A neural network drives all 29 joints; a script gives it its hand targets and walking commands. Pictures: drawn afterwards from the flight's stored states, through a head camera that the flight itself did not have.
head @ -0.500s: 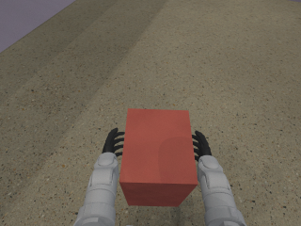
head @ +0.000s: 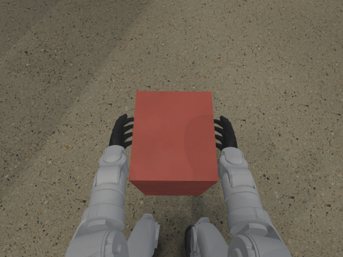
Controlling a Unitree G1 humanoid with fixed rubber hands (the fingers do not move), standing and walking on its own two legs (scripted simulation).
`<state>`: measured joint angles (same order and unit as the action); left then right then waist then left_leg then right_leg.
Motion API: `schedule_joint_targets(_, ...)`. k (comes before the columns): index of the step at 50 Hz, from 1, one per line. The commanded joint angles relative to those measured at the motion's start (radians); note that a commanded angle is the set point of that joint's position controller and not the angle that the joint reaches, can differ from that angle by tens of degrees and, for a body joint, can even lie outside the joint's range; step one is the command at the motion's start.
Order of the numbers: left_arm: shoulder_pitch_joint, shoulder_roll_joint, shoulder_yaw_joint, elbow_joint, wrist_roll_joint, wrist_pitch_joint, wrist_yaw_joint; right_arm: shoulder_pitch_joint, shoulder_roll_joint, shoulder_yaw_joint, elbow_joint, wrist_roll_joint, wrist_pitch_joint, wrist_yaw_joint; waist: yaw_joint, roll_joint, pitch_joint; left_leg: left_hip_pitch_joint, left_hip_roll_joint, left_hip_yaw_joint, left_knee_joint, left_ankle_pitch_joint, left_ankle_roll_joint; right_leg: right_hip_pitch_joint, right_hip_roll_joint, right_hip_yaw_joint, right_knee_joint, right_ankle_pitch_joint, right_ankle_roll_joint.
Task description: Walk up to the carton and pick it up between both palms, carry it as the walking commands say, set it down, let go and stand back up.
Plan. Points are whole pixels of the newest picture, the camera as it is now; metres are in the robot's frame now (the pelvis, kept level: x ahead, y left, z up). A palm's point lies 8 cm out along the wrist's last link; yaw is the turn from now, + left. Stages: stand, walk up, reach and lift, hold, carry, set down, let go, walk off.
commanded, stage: set down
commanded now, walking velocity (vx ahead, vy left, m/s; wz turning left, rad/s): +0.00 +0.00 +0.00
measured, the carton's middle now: (173, 152) +0.39 +0.03 -0.13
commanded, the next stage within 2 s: none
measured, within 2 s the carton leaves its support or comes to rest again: neither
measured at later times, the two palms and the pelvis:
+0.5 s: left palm (127, 146) +0.40 +0.17 -0.14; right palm (219, 148) +0.41 -0.10 -0.14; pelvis +0.00 +0.02 -0.07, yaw -1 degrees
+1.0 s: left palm (131, 146) +0.43 +0.17 -0.22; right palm (212, 148) +0.44 -0.10 -0.22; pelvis -0.03 +0.02 -0.15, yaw +0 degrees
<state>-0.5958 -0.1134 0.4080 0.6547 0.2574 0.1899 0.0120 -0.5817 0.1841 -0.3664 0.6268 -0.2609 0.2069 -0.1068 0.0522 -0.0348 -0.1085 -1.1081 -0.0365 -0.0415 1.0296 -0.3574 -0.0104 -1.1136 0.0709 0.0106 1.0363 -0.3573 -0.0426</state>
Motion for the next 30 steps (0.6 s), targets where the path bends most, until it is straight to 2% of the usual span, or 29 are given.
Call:
schedule_joint_targets(1, -0.552, -0.922, -0.492, 0.028, -0.066, -0.028, -0.209, -0.602, 0.949, 0.544, 0.005, 0.081, -0.052, 0.177, 0.024, 0.007, -0.676, 0.192, -0.103, -0.028, -0.030, 0.184, 0.027, 0.396, 0.062, 0.129, -0.059, 0.211, 0.043)
schedule_joint_targets(2, -0.547, -0.929, -0.494, 0.035, -0.067, -0.027, -0.204, -0.604, 0.939, 0.539, 0.004, 0.078, -0.056, 0.176, 0.014, 0.003, -0.689, 0.196, -0.102, -0.033, -0.020, 0.194, 0.025, 0.368, 0.070, 0.121, -0.043, 0.215, 0.041)
schedule_joint_targets(3, -0.552, -0.923, -0.492, 0.032, -0.069, -0.028, -0.203, -0.615, 0.942, 0.548, 0.004, 0.086, -0.057, 0.175, 0.020, 0.003, -0.692, 0.174, -0.104, -0.024, -0.004, 0.194, 0.024, 0.366, 0.067, 0.123, -0.035, 0.221, 0.043)
schedule_joint_targets(7, -0.574, -0.921, -0.499, 0.025, -0.086, -0.033, -0.190, -0.621, 0.917, 0.547, 0.015, 0.093, -0.061, 0.168, 0.012, 0.003, -0.746, 0.136, -0.106, -0.025, 0.052, 0.204, 0.017, 0.304, 0.078, 0.115, 0.028, 0.226, 0.045)
schedule_joint_targets(10, -0.564, -0.927, -0.499, 0.037, -0.088, -0.032, -0.174, -0.654, 0.912, 0.571, -0.004, 0.113, -0.065, 0.165, 0.030, 0.014, -0.773, 0.122, -0.108, -0.019, 0.087, 0.213, 0.012, 0.261, 0.085, 0.106, 0.070, 0.224, 0.048)
schedule_joint_targets(14, -0.600, -0.930, -0.517, 0.028, -0.107, -0.037, -0.152, -0.668, 0.890, 0.564, 0.004, 0.120, -0.071, 0.161, 0.007, 0.007, -0.806, 0.092, -0.110, -0.024, 0.138, 0.221, 0.003, 0.200, 0.094, 0.095, 0.122, 0.227, 0.048)
schedule_joint_targets(15, -0.614, -0.938, -0.528, 0.022, -0.114, -0.038, -0.146, -0.671, 0.888, 0.561, 0.011, 0.124, -0.073, 0.161, 0.004, 0.023, -0.811, 0.087, -0.115, -0.022, 0.143, 0.212, -0.001, 0.178, 0.099, 0.085, 0.139, 0.214, 0.048)
schedule_joint_targets(18, -0.619, -0.929, -0.519, 0.026, -0.113, -0.039, -0.130, -0.691, 0.871, 0.564, 0.012, 0.133, -0.074, 0.159, 0.013, 0.004, -0.829, 0.070, -0.117, -0.022, 0.178, 0.229, -0.005, 0.137, 0.105, 0.079, 0.174, 0.218, 0.054)
schedule_joint_targets(19, -0.623, -0.931, -0.526, 0.022, -0.120, -0.040, -0.122, -0.698, 0.864, 0.562, 0.017, 0.136, -0.075, 0.160, 0.016, 0.016, -0.825, 0.077, -0.119, -0.026, 0.182, 0.224, -0.006, 0.114, 0.105, 0.076, 0.191, 0.203, 0.052)
schedule_joint_targets(23, -0.654, -0.915, -0.522, 0.035, -0.125, -0.040, -0.108, -0.763, 0.850, 0.562, 0.006, 0.160, -0.077, 0.156, 0.014, 0.002, -0.846, 0.032, -0.122, -0.020, 0.230, 0.204, -0.005, 0.073, 0.111, 0.072, 0.229, 0.185, 0.058)
schedule_joint_targets(27, -0.711, -0.906, -0.529, 0.017, -0.141, -0.040, -0.096, -0.779, 0.831, 0.545, 0.020, 0.158, -0.071, 0.152, -0.001, 0.009, -0.863, 0.016, -0.129, -0.021, 0.265, 0.206, -0.009, 0.022, 0.117, 0.060, 0.273, 0.177, 0.058)
schedule_joint_targets(29, -0.715, -0.887, -0.522, 0.020, -0.137, -0.038, -0.088, -0.805, 0.820, 0.546, 0.021, 0.169, -0.071, 0.153, 0.016, 0.027, -0.869, 0.001, -0.128, -0.016, 0.289, 0.207, -0.012, -0.002, 0.117, 0.061, 0.298, 0.175, 0.058)
schedule_joint_targets(30, -0.744, -0.885, -0.524, 0.015, -0.142, -0.039, -0.087, -0.810, 0.821, 0.535, 0.029, 0.165, -0.068, 0.152, 0.004, 0.021, -0.871, -0.001, -0.129, -0.021, 0.295, 0.211, -0.011, -0.022, 0.118, 0.056, 0.308, 0.173, 0.059)
